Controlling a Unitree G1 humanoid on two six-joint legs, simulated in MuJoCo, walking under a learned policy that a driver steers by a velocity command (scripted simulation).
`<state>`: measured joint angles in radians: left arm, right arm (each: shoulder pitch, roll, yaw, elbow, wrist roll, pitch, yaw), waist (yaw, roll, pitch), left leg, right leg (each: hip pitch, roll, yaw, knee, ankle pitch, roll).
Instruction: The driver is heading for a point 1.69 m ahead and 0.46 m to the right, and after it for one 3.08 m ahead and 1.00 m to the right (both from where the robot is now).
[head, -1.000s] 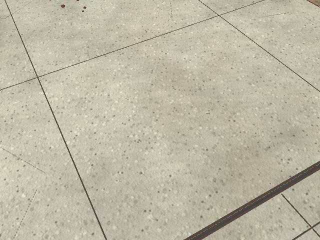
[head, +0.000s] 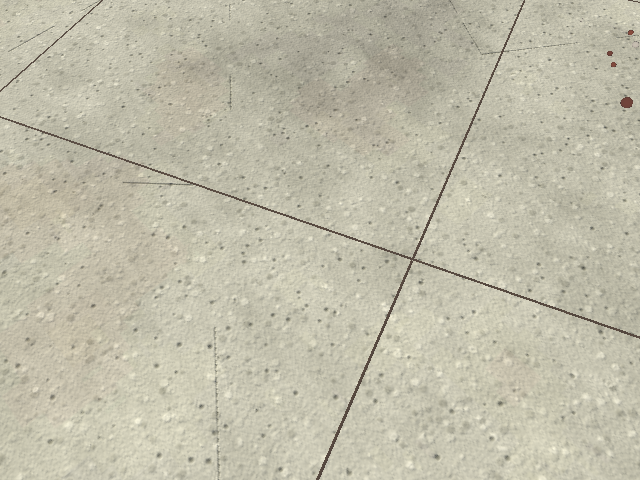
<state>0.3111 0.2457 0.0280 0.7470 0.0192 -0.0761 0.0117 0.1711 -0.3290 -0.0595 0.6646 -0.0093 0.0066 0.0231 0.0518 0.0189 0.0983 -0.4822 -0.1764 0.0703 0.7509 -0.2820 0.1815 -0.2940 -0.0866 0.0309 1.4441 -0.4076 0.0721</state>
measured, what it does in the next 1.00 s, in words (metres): walks ahead, turning right: right foot, then left foot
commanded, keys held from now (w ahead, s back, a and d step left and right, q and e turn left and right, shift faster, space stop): q+shift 0.16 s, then e+shift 0.72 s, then w+e+shift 0.12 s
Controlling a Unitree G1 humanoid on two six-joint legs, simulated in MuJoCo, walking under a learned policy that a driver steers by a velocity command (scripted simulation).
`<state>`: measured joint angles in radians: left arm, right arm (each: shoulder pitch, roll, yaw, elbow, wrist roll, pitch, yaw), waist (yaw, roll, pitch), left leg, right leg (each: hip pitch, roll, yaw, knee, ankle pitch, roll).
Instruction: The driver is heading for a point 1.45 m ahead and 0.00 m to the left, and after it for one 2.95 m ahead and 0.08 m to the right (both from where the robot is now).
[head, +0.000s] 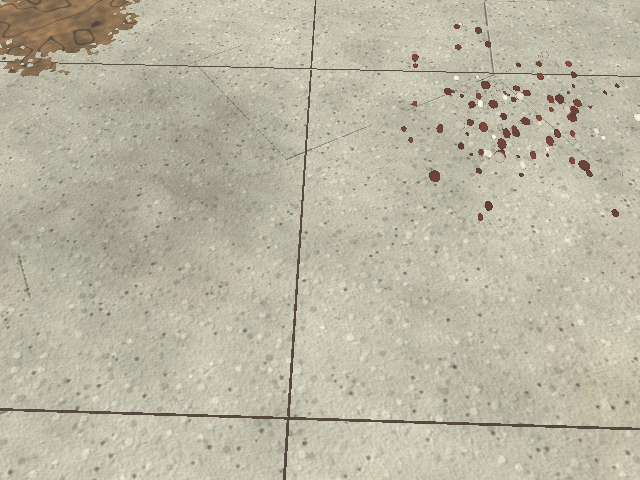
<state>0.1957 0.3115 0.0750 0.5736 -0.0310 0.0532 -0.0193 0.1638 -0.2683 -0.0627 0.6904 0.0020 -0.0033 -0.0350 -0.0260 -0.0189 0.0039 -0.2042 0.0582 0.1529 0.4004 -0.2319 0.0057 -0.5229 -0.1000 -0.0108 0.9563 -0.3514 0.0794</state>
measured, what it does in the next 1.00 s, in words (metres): walks ahead: right foot, then left foot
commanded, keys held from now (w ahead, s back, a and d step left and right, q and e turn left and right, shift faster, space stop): w+e+shift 0.16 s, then w+shift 0.32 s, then w+q+shift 0.52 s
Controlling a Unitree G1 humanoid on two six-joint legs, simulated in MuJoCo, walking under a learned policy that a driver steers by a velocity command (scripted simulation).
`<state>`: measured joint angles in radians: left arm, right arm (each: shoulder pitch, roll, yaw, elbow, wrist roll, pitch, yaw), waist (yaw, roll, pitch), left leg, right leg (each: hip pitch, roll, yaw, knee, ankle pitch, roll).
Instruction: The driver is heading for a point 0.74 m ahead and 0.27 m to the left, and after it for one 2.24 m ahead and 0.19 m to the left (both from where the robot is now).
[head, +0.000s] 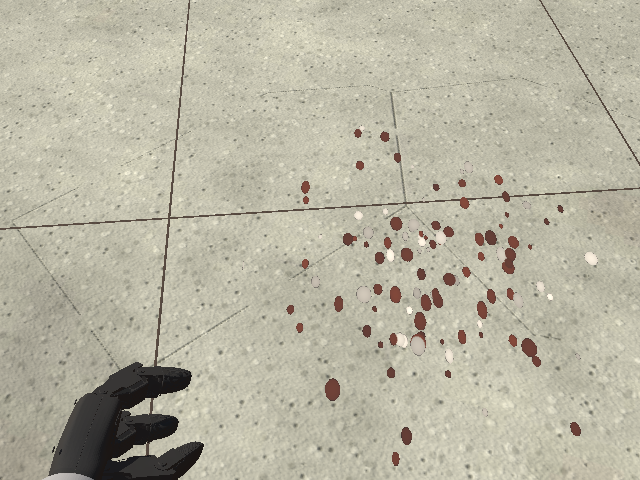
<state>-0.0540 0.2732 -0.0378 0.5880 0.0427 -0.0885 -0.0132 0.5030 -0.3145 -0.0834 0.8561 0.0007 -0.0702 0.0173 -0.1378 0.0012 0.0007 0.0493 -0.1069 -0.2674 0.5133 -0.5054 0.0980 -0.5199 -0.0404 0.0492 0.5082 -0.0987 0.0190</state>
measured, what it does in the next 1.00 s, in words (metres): walks ahead, turning left: left foot, then right foot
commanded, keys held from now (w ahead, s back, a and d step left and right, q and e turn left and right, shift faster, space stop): w+q+shift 0.64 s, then w+e+shift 0.36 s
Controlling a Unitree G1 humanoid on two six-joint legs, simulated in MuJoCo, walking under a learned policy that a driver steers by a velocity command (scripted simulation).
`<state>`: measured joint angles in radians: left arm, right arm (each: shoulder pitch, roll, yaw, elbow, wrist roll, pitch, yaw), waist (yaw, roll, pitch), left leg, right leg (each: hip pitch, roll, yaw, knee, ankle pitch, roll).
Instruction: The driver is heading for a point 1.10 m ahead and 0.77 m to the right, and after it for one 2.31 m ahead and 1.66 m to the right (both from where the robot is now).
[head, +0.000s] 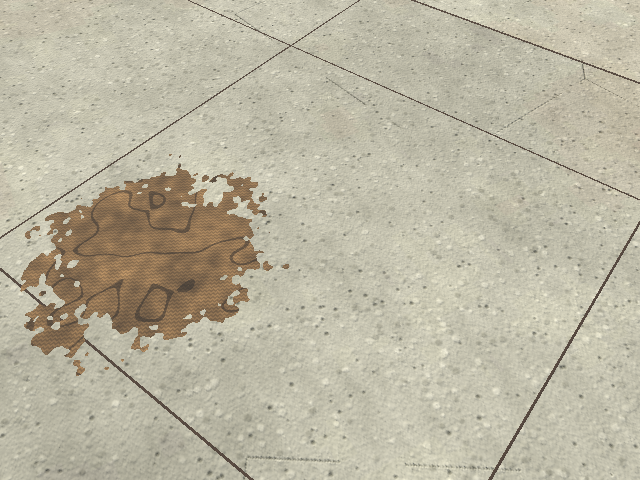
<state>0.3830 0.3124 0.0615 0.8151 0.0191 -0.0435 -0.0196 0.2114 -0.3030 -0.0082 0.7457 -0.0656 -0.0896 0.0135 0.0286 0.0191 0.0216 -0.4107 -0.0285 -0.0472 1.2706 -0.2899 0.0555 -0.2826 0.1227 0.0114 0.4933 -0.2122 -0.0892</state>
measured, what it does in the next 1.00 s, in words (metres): walks ahead, turning right: left foot, then right foot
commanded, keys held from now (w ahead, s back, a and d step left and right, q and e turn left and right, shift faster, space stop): w+e+shift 1.00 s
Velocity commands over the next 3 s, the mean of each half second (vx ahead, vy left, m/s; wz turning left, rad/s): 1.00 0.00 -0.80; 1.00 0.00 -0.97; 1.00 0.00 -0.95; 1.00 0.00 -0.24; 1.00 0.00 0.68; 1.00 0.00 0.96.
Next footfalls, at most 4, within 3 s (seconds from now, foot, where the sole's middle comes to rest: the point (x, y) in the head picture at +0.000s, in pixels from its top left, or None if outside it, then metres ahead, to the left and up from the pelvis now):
0.26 left None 0.46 0.12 -0.77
0.70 right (438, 365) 0.77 -0.23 -0.77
1.08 left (474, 233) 1.19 -0.37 -0.77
1.54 right None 1.13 -0.82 -0.77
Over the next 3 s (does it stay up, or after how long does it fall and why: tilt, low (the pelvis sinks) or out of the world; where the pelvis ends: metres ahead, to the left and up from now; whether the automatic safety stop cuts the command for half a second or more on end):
stays up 1.52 -1.94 -0.05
